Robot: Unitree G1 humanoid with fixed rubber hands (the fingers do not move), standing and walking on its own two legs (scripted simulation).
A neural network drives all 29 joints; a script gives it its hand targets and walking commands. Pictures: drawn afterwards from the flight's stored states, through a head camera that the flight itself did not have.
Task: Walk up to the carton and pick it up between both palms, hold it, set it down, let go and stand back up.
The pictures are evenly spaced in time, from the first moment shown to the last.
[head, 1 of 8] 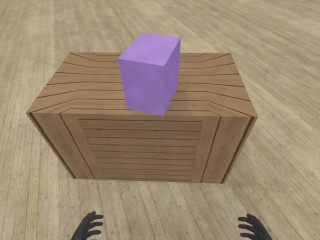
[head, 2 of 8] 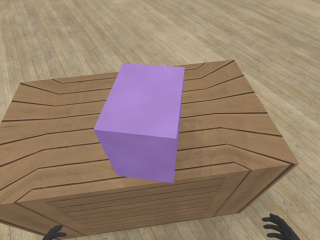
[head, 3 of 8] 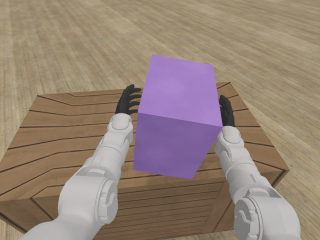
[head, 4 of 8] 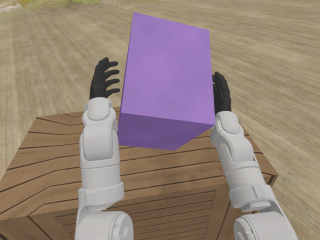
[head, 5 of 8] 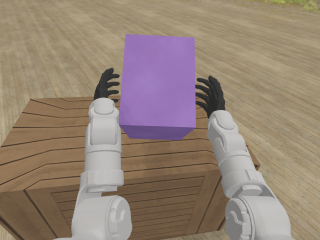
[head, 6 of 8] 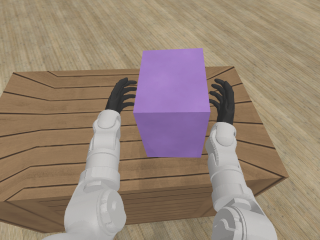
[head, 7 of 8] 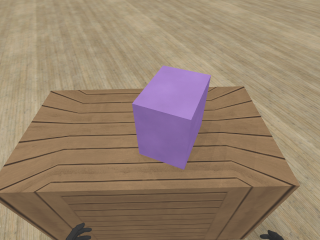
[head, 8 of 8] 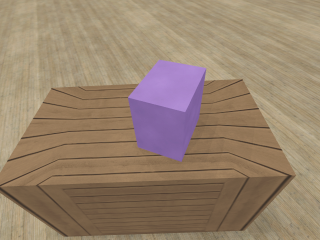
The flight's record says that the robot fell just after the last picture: no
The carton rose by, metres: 0.25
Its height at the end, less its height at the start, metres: +0.00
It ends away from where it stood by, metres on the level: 0.10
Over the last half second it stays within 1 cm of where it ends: yes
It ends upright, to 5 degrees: yes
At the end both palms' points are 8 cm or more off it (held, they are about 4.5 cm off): yes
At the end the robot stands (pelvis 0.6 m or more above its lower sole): yes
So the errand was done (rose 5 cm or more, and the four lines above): yes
